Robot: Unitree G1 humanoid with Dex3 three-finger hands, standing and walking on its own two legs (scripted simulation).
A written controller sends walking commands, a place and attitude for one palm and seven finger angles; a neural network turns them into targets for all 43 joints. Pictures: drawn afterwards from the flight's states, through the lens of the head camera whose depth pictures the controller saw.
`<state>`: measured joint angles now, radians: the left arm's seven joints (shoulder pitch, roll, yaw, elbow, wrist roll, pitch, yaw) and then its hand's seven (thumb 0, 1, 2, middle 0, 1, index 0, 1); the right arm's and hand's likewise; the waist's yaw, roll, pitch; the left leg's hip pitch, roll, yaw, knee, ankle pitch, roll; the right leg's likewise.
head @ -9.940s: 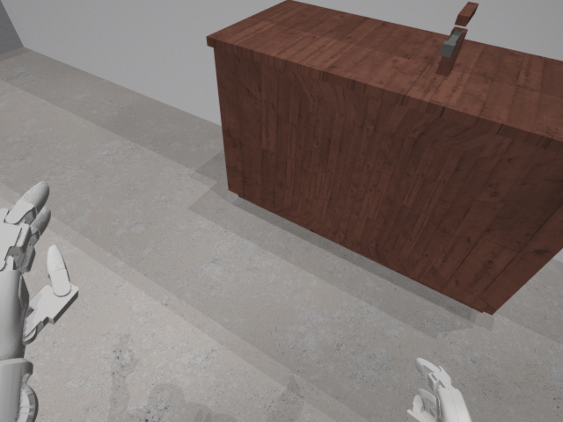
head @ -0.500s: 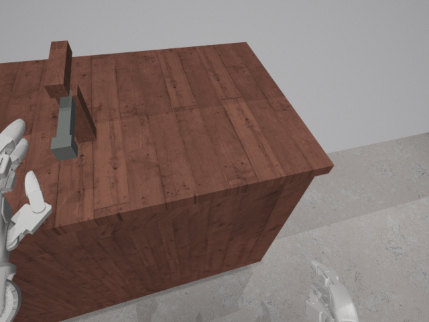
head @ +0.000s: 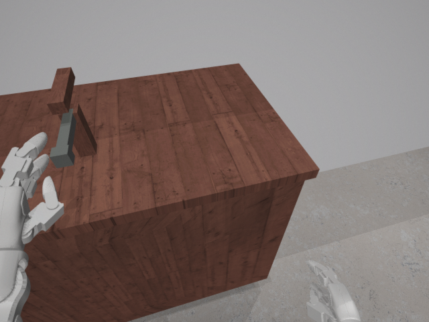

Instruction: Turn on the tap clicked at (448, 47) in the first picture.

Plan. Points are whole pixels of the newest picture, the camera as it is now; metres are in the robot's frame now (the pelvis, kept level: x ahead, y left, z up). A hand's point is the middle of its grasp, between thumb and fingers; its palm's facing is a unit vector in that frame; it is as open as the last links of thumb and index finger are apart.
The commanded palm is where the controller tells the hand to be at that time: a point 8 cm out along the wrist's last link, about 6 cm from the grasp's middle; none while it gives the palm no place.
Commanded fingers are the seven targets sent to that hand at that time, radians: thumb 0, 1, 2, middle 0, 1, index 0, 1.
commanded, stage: turn the palm inward beside the body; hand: left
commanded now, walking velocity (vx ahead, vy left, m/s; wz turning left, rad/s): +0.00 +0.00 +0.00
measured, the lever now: (62, 156) +0.34 +0.30 +0.16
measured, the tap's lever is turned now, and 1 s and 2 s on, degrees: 0 0 0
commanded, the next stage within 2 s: reach beside the lever's end, fingers flat in 1.96 s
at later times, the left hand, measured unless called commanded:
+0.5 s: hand (64, 210) +0.21 +0.23 +0.18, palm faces +0.47 -0.83 -0.30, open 7.4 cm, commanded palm +0.15 +0.27 +0.19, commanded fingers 0.00 0.90 0.90 -0.20 -0.30 -0.20 -0.30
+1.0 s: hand (54, 210) +0.21 +0.23 +0.19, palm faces +0.50 -0.85 -0.20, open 7.4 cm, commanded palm +0.15 +0.27 +0.20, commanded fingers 0.00 0.90 0.90 -0.20 -0.30 -0.20 -0.30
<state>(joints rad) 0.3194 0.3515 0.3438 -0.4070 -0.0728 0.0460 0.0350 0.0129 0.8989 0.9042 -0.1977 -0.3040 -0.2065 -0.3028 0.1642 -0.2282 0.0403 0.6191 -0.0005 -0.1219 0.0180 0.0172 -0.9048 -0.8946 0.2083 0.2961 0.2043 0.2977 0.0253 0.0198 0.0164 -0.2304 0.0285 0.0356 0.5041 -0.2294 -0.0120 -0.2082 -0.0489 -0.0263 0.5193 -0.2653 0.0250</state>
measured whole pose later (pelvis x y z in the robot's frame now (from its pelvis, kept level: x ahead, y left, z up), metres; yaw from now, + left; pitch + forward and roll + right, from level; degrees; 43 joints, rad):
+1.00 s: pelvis +0.03 -0.02 -0.01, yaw +2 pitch -2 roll +0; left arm 0.38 0.28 0.34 -0.59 -0.21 0.20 0.10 0.02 0.89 0.90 -0.20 -0.30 -0.21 -0.30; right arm 0.16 -0.22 0.05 0.66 0.03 -0.25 -0.09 0.02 -0.91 -0.90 0.21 0.30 0.20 0.30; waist 0.10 0.05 -0.05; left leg -0.25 0.02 -0.03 0.59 -0.31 -0.03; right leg -0.21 -0.05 -0.07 0.61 -0.36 0.01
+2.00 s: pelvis +0.02 -0.03 +0.00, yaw +3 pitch -5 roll +0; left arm 0.36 0.24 0.32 -0.66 -0.27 0.39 0.15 0.02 0.90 0.90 -0.20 -0.30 -0.21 -0.30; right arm 0.14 -0.24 0.07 0.70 0.05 -0.26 -0.10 0.02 -0.91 -0.90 0.21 0.30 0.20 0.30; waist 0.10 0.08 -0.04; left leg -0.19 0.04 -0.06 0.55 -0.28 -0.05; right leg -0.14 -0.02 -0.09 0.57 -0.34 -0.01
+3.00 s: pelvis +0.02 -0.03 +0.00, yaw +2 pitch -4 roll +0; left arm 0.20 0.27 0.40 -0.35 -0.26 0.29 0.12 0.02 0.90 0.90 -0.18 -0.26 -0.19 -0.26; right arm 0.16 -0.24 0.05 0.71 0.06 -0.26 -0.12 0.02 -0.91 -0.90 0.21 0.30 0.20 0.30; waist 0.08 0.07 -0.02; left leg -0.20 0.03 -0.05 0.52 -0.26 -0.05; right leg -0.16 -0.03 -0.08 0.55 -0.33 -0.01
